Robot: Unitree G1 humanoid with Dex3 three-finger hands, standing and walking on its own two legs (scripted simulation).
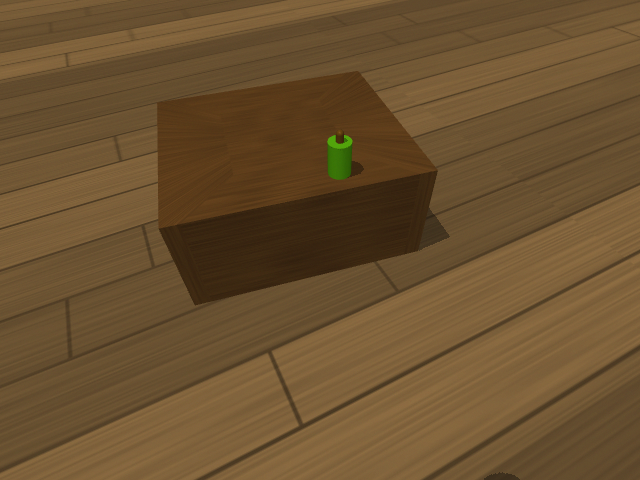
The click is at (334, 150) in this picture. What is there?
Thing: necked bottle
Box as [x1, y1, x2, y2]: [327, 130, 351, 179]
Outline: 338,130 335,135 331,136 327,140 328,174 333,178 341,179 347,177 350,174 351,139 348,136 344,135 342,130
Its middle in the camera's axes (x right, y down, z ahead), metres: +0.07 -0.29 +1.27
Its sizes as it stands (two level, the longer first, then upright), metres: 0.080 0.080 0.163
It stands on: a support 0.42 m high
